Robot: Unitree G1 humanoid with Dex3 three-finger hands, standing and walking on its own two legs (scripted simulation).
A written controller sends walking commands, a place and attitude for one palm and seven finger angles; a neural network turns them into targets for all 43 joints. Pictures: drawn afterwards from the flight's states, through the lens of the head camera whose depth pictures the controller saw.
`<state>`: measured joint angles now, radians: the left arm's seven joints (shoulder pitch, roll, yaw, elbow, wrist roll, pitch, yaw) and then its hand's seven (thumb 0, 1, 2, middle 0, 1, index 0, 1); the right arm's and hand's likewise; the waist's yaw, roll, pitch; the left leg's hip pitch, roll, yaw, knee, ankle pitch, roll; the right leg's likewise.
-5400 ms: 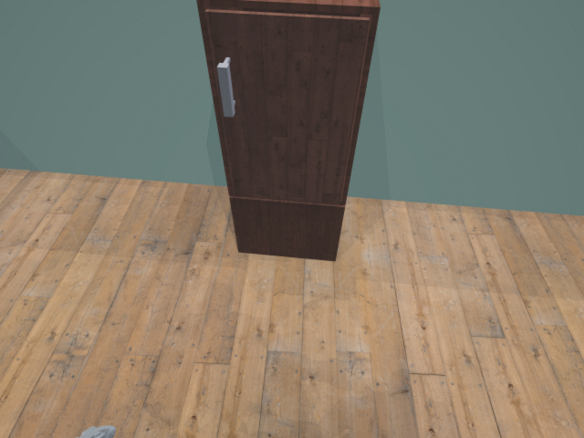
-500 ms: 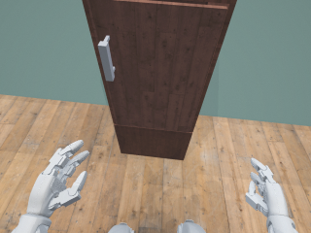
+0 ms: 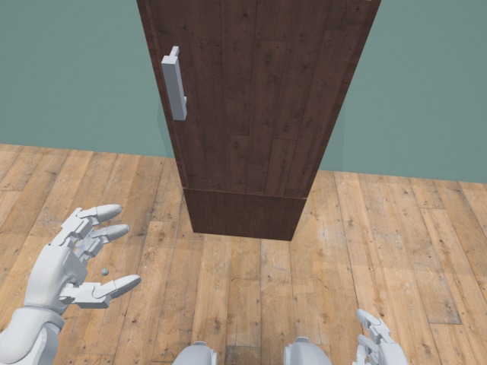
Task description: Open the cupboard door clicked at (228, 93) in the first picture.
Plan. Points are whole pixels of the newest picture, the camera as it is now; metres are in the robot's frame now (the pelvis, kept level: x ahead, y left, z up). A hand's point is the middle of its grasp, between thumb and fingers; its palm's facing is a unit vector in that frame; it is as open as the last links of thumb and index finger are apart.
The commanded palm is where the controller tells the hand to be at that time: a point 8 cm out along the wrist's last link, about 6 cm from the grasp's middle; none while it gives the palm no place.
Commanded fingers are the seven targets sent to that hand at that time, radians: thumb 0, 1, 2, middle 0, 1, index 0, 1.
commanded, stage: raise the hand with hooked fingers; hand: left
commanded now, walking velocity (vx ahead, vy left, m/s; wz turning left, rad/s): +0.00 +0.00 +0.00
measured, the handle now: (177, 84) +0.62 +0.17 +0.09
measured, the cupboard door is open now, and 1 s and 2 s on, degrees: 0 0 0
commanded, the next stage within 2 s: move the hooked fingers beside the handle in 1.24 s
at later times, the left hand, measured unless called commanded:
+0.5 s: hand (79, 228) +0.29 +0.25 +0.09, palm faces -0.02 -1.00 -0.06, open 13.8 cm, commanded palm +0.26 +0.30 +0.10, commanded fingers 0.00 -0.50 0.30 -0.30 -1.20 -0.30 -1.20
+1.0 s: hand (80, 200) +0.32 +0.25 +0.11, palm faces -0.04 -1.00 -0.04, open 14.0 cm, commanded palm +0.29 +0.30 +0.11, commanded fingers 0.00 -0.50 0.30 -0.30 -1.20 -0.30 -1.20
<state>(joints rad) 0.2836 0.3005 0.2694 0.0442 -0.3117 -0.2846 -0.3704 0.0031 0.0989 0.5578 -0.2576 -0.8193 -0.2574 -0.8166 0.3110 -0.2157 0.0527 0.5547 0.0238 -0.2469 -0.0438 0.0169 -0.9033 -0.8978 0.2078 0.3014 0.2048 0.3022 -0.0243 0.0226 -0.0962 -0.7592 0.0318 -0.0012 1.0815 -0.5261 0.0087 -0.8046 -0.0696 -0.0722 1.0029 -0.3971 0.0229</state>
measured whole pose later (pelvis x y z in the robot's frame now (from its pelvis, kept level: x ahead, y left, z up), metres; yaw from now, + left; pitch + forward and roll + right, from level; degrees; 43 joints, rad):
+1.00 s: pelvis +0.02 -0.02 +0.03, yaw -1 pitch +9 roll -1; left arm -0.06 0.43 0.46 0.43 -0.36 -0.24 -0.57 -0.02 -0.50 0.30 -0.30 -1.20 -0.30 -1.20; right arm 0.31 -0.30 0.03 0.55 0.04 -0.19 -0.08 0.01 -0.91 -0.90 0.20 0.30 0.20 0.30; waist -0.02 0.02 -0.06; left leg -0.55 0.05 0.01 0.85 -0.46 -0.01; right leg -0.61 -0.04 -0.07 0.81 -0.35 0.01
